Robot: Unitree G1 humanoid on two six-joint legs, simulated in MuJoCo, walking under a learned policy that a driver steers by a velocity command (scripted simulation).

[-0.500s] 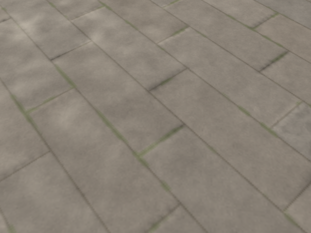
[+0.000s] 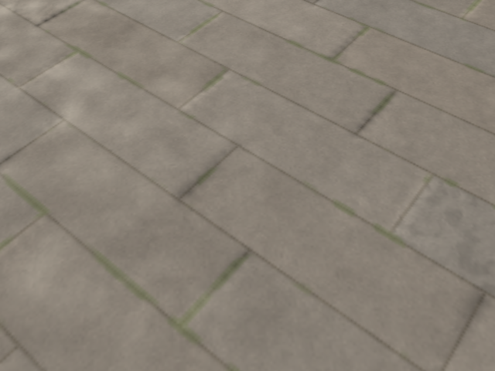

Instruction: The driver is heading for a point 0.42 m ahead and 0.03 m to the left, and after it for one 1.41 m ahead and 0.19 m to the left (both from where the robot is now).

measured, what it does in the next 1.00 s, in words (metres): walks ahead: left foot, then right foot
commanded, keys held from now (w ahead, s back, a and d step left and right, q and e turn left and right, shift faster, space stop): w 0.64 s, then w+q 0.36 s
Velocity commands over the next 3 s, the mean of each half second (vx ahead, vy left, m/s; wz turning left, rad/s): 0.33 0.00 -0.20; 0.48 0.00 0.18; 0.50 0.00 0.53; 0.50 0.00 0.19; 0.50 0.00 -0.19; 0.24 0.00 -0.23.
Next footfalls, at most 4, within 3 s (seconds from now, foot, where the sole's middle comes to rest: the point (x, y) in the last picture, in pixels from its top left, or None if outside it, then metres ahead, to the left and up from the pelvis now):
0.08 left None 0.13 0.11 -0.77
0.56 right None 0.28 -0.12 -0.77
1.10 left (265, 316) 0.59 0.04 -0.77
1.64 right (288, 212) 0.94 -0.03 -0.77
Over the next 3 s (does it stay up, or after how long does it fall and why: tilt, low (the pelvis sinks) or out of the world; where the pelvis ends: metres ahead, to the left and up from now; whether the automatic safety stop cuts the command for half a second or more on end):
stays up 1.32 0.24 0.00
